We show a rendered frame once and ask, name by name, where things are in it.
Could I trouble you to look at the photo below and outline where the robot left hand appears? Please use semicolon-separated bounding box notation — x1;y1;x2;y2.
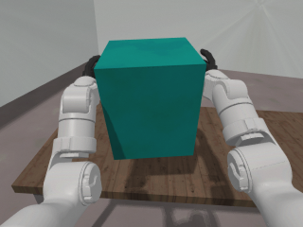
82;55;100;79

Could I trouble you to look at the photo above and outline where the table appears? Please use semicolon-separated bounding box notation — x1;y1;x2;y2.
11;101;303;208

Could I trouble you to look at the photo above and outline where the robot right hand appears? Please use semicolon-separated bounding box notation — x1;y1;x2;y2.
200;49;218;71

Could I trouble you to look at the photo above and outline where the right robot forearm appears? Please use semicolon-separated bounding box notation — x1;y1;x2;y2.
202;69;293;180

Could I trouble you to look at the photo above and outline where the carton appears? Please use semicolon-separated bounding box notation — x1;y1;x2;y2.
94;37;206;160

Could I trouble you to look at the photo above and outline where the robot right upper arm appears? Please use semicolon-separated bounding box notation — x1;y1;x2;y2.
227;142;303;227

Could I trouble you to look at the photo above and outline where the robot left upper arm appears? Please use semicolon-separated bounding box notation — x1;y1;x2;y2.
0;161;102;227

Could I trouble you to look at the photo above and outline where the left robot forearm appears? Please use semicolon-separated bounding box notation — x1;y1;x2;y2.
43;76;99;197

